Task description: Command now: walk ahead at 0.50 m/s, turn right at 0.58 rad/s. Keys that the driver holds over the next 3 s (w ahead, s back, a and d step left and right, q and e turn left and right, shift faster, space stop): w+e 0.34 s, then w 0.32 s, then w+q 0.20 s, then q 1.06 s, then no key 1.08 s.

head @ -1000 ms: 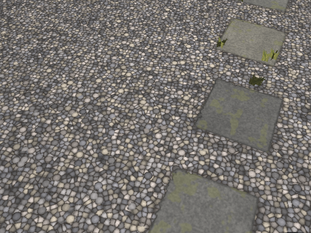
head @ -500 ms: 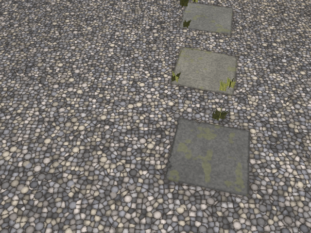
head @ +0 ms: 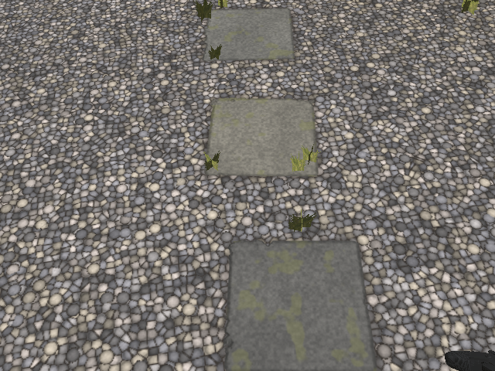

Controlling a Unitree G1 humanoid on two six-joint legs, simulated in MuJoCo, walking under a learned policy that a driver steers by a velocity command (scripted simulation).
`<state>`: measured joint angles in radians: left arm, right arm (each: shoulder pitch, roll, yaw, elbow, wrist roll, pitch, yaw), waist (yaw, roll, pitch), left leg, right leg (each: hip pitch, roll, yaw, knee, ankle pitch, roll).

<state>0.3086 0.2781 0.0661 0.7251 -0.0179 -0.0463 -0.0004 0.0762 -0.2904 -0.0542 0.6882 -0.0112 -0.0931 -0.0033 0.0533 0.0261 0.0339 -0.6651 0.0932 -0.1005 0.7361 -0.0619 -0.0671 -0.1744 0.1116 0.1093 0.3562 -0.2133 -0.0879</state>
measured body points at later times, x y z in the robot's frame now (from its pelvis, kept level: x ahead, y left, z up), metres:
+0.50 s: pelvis +0.27 +0.04 +0.00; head +0.29 +0.03 +0.45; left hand +0.53 +0.22 -0.09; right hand +0.20 -0.24 -0.12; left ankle +0.24 +0.15 -0.75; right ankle +0.35 -0.16 -0.68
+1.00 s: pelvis +0.50 -0.09 +0.00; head +0.53 -0.10 +0.45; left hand +0.62 +0.17 -0.12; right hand +0.60 -0.38 -0.11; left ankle +0.69 +0.03 -0.68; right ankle +0.44 -0.17 -0.75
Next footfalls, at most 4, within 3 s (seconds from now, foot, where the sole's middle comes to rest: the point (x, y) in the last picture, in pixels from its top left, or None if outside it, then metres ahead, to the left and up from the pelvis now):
0.16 left None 0.28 0.15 -0.78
0.66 right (350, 367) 0.47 -0.18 -0.78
1.16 left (285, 266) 0.76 -0.02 -0.78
1.64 right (360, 270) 0.76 -0.24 -0.78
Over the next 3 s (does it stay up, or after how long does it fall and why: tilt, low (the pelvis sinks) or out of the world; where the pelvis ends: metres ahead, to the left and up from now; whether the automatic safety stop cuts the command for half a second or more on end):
stays up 0.67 -0.11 -0.01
